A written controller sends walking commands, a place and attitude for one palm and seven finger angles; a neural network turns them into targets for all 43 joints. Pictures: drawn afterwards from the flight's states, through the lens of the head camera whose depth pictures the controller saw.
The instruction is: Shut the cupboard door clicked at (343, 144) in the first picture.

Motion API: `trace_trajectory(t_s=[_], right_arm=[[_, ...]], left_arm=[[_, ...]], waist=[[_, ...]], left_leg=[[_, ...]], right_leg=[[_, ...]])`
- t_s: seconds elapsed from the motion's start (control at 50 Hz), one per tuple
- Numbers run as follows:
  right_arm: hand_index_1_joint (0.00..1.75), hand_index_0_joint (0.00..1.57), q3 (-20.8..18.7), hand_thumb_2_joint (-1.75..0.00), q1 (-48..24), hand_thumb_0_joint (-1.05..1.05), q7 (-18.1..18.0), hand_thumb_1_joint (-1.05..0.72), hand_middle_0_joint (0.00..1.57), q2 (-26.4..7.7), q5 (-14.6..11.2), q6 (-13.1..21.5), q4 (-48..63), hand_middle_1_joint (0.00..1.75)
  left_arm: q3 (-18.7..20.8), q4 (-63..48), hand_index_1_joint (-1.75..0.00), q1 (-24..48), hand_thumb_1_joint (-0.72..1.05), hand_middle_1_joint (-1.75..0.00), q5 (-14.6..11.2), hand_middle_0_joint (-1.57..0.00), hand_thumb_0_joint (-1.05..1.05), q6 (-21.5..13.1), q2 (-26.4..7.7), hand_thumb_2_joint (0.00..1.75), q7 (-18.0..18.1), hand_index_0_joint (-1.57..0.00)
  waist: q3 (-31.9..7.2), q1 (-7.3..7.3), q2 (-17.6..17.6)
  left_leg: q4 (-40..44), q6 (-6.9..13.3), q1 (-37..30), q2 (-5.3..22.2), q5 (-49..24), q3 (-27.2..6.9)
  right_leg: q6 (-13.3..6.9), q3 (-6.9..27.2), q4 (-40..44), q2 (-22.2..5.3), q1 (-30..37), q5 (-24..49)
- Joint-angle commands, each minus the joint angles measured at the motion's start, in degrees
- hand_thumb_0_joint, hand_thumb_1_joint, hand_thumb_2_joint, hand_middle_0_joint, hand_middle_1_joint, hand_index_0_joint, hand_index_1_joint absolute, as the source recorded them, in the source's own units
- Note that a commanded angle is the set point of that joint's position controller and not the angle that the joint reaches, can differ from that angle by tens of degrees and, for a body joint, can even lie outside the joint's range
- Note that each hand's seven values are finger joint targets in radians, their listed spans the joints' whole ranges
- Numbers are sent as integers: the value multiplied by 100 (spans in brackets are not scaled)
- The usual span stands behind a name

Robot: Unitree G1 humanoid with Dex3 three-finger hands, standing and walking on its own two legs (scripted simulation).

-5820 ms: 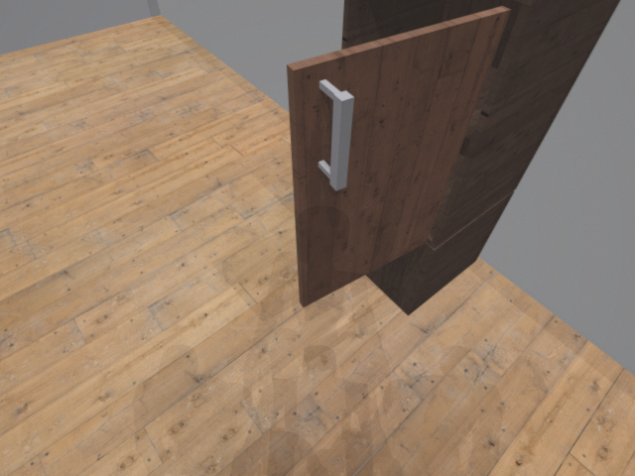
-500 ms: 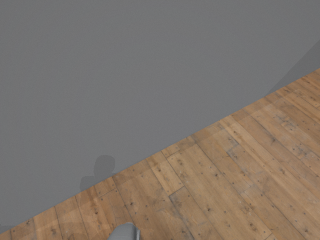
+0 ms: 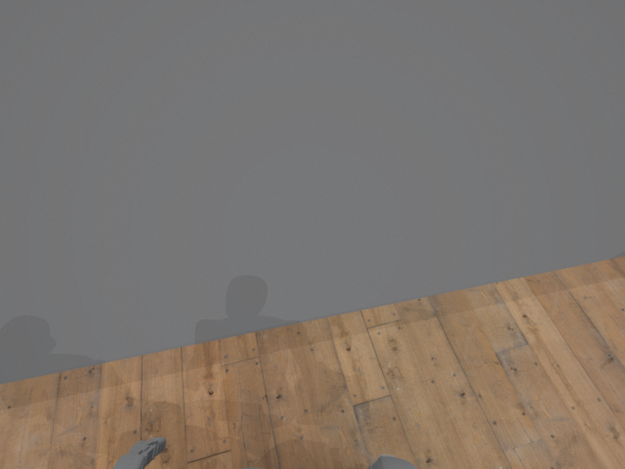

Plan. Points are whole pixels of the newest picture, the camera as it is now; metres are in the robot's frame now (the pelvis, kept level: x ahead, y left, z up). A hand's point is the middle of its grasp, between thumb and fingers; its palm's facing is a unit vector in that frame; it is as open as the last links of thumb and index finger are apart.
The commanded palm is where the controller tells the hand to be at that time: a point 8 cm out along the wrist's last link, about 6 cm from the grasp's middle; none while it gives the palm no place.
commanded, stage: turn to face it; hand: left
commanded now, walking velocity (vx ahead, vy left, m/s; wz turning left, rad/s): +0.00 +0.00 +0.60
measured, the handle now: out of the picture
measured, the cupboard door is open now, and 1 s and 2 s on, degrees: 83 83 83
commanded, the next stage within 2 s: none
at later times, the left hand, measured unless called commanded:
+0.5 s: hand out of the picture +0.00 +0.21 -0.19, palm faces +0.37 -0.90 -0.24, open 7.4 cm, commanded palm none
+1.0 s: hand out of the picture +0.03 +0.17 -0.14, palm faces +0.57 -0.77 -0.28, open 7.4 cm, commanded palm none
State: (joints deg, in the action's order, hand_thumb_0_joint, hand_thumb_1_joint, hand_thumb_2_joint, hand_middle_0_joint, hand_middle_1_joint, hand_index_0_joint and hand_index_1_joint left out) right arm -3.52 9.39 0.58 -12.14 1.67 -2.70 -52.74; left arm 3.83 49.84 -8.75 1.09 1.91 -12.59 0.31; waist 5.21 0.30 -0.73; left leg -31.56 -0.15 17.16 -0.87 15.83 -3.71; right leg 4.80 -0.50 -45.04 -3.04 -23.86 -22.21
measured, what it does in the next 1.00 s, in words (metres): steps on the spot, turning left: right foot, then left foot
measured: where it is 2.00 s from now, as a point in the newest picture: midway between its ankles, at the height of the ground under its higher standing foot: outside the picture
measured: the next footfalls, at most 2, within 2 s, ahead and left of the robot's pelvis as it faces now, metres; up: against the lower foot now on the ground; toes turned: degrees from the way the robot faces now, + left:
right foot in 0.04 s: +0.06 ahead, -0.13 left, +0.00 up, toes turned -1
left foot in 0.44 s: +0.03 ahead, +0.10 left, +0.00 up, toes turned +23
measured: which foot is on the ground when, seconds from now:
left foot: down 0.00-0.04, up 0.06-0.42, down 0.44-0.86, up 0.88-1.00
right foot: up 0.00-0.02, down 0.04-0.44, up 0.46-0.84, down 0.86-1.00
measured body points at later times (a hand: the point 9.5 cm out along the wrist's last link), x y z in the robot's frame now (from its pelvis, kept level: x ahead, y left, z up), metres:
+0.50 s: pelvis +0.03 -0.01 -0.01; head +0.07 +0.03 +0.43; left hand -0.02 +0.25 -0.17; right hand +0.21 -0.22 -0.14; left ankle +0.00 +0.09 -0.73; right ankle +0.01 -0.14 -0.70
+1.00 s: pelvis +0.07 -0.05 +0.01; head +0.13 -0.04 +0.45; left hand +0.00 +0.21 -0.12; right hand +0.26 -0.23 -0.16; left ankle -0.04 +0.05 -0.64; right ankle +0.11 -0.14 -0.73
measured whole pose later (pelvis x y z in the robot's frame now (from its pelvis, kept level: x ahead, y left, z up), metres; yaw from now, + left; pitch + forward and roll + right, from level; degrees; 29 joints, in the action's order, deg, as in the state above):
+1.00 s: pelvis +0.07 -0.05 +0.01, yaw +36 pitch +1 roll +2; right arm -5.8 10.5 1.2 -14.1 1.2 -4.5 -55.0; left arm 2.6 50.6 -10.3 1.2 0.2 -9.8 1.4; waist 5.5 1.5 -1.9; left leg -66.1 -2.6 28.9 -2.5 25.3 -2.1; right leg -1.0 -5.7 -29.9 -3.9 -13.4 -17.4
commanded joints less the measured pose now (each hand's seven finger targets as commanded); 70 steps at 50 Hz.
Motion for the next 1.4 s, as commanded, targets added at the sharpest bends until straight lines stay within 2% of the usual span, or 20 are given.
trace_trajectory(t_s=[0.0, 0.02, 0.04, 0.14, 0.3, 0.4, 0.42, 0.44, 0.58, 0.8, 0.82, 0.84, 0.86, 0.96, 1.1, 1.2, 1.22, 1.26, 1.28, 1.38], right_arm=[[30, 20, -328, -90, -268, 0, -104, -90, 20, -957, -107, 154, 522, 30], [30, 20, -267, -90, -31, 0, -79, -90, 20, -495, -155, 168, 594, 30], [30, 20, -285, -90, -182, 0, -65, -90, 20, -661, -114, 143, 643, 30], [30, 20, -235, -90, -23, 0, 70, -90, 20, -474, -75, -8, 287, 30], [30, 20, -86, -90, -499, 0, 108, -90, 20, -252, -131, 62, 361, 30], [30, 20, -253, -90, 483, 0, 60, -90, 20, -871, -72, 169, 177, 30], [30, 20, -439, -90, 901, 0, 0, -90, 20, -1575, -24, 194, 152, 30], [30, 20, -461, -90, 1172, 0, -65, -90, 20, -1720, -61, 129, 11, 30], [30, 20, -243, -90, 109, 0, -175, -90, 20, -1138, -36, 237, 323, 30], [30, 20, -355, -90, -93, 0, -142, -90, 20, -1130, -66, 143, 402, 30], [30, 20, -333, -90, -51, 0, -117, -90, 20, -888, -123, 156, 436, 30], [30, 20, -279, -90, 49, 0, -88, -90, 20, -482, -162, 170, 536, 30], [30, 20, -329, -90, -70, 0, -74, -90, 20, -719, -114, 122, 564, 30], [30, 20, -261, -90, 50, 0, 81, -90, 20, -493, -88, -30, 202, 30], [30, 20, -105, -90, -610, 0, 110, -90, 20, -305, -119, 30, 327, 30], [30, 20, -132, -90, -187, 0, 78, -90, 20, -446, -108, 109, 290, 30], [30, 20, -193, -90, 199, 0, 68, -90, 20, -640, -84, 140, 187, 30], [30, 20, -461, -90, 949, 0, -32, -90, 20, -1696, -51, 148, 101, 30], [30, 20, -422, -90, 972, 0, -72, -90, 20, -1678, -49, 110, 33, 30], [30, 20, -244, -90, -102, 0, -166, -90, 20, -1150, -17, 199, 354, 30]], left_arm=[[202, -187, -30, -1007, 90, -30, 25, -20, 0, -260, -752, 90, 86, -20], [325, -195, -30, -1094, 90, -30, 117, -20, 0, -321, -1364, 90, 152, -20], [297, -235, -30, -1077, 90, -30, 70, -20, 0, -298, -1513, 90, 173, -20], [102, -356, -30, -235, 90, -30, 32, -20, 0, -301, -711, 90, 175, -20], [253, -89, -30, -907, 90, -30, 88, -20, 0, -294, -1037, 90, 168, -20], [246, -178, -30, -646, 90, -30, -36, -20, 0, -243, -953, 90, 82, -20], [137, -445, -30, -384, 90, -30, -86, -20, 0, -204, -480, 90, 32, -20], [117, -599, -30, 6, 90, -30, -7, -20, 0, -99, -528, 90, 96, -20], [161, -150, -30, -271, 90, -30, 35, -20, 0, -9, -566, 90, 28, -20], [154, -235, -30, -625, 90, -30, -47, -20, 0, -190, -540, 90, 85, -20], [211, -201, -30, -871, 90, -30, 2, -20, 0, -260, -831, 90, 122, -20], [322, -195, -30, -922, 90, -30, 89, -20, 0, -298, -1407, 90, 177, -20], [297, -244, -30, -870, 90, -30, 59, -20, 0, -263, -1464, 90, 193, -20], [111, -324, -30, -133, 90, -30, 29, -20, 0, -302, -693, 90, 181, -20], [226, -61, -30, -958, 90, -30, 74, -20, 0, -303, -993, 90, 176, -20], [282, -39, -30, -818, 90, -30, 36, -20, 0, -264, -1124, 90, 123, -20], [273, -81, -30, -700, 90, -30, -20, -20, 0, -249, -1086, 90, 98, -20], [93, -521, -30, -185, 90, -30, -54, -20, 0, -171, -443, 90, 61, -20], [128, -590, -30, -31, 90, -30, -3, -20, 0, -79, -604, 90, 108, -20], [179, -174, -30, -226, 90, -30, 60, -20, 0, 7, -593, 90, 11, -20]], waist=[[-898, -358, -159], [-1055, -369, 1704], [-1005, -440, 1977], [-533, 63, 1234], [-739, -299, 1323], [-1276, 332, 310], [-1357, 601, -1700], [-1537, 665, -1277], [-613, 17, -541], [-937, -196, -775], [-1086, -317, -53], [-1070, -337, 1844], [-923, -368, 1736], [-477, 110, 1211], [-630, -306, 1266], [-826, -8, 1138], [-1036, 256, 783], [-1411, 649, -1717], [-1363, 593, -1019], [-400, 46, -707]], left_leg=[[-208, 390, 732, 598, -893, -918], [-1719, -107, 1704, -315, 1142, 55], [-3194, -154, 1748, -235, 2196, 44], [-3989, -314, 1621, 219, 836, 239], [-1370, -280, 945, 148, 1142, 965], [702, 128, -1587, 489, -1350, 549], [965, 1064, -2339, 2249, -3715, -1938], [858, 1543, -2225, 2637, -4442, -2065], [1272, 921, -813, 1383, -2162, -937], [341, 653, -27, 889, -2122, -1420], [-244, 335, 641, 499, -1083, -1141], [-1677, -165, 1688, -450, 1284, -31], [-3043, -176, 1614, -273, 2114, -76], [-3808, -338, 1591, 153, 785, 190], [-1669, -330, 1125, 137, 1126, 822], [36, -123, -219, -77, 176, 1125], [656, -20, -1081, 53, -668, 967], [947, 1290, -2248, 2392, -4325, -2147], [922, 1526, -1976, 2563, -3905, -1853], [1410, 909, -456, 1361, -1411, -1115]], right_leg=[[-123, 95, 2273, -187, 2065, 1123], [-690, 1947, 2870, -1895, 2689, 1629], [-1297, 2497, 2913, -2714, 2066, 2241], [-1002, 188, 2509, -1548, 1538, 2959], [-1051, -468, 1900, -1802, 2455, 4520], [-381, -1143, -32, -1433, 931, 3090], [69, -1174, -1476, -471, -877, -1230], [-18, -322, -2128, -413, -1110, -1817], [56, 49, -2006, -285, -774, 67], [-64, -222, 1769, 259, 1488, 865], [-199, 360, 2591, -371, 2356, 1205], [-851, 2072, 2933, -2034, 2860, 1885], [-1397, 2288, 2941, -2733, 2043, 2293], [-1002, 143, 2564, -1462, 1712, 3097], [-1047, -364, 2025, -1712, 2542, 4599], [-767, -777, 1178, -1698, 1990, 4388], [-546, -1008, 473, -1606, 1437, 3792], [19, -775, -1925, -387, -937, -1707], [-82, -135, -2265, -486, -1013, -1641], [-1, 42, -2026, -332, -715, -68]])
